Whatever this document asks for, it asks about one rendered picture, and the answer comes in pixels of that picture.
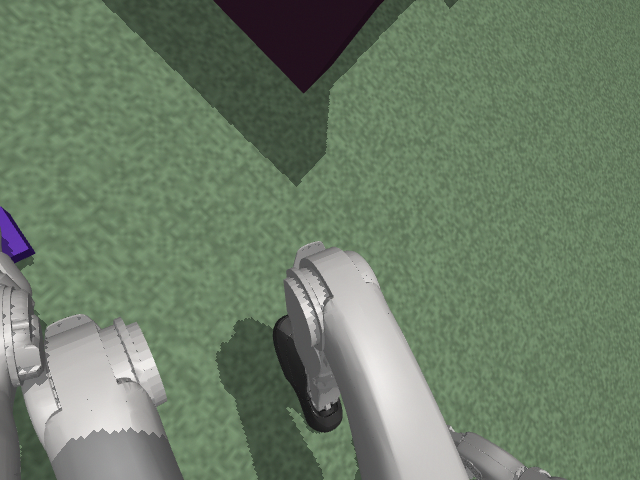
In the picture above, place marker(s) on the small box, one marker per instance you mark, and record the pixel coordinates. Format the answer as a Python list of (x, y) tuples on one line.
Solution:
[(14, 243)]

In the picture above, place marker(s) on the right robot foot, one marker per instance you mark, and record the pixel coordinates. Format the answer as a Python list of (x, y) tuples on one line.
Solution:
[(294, 372)]

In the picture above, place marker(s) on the right robot hand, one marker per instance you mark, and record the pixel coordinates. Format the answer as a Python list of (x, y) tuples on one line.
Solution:
[(485, 460)]

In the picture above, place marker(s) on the left robot arm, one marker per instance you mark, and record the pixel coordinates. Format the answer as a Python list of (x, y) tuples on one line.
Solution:
[(21, 357)]

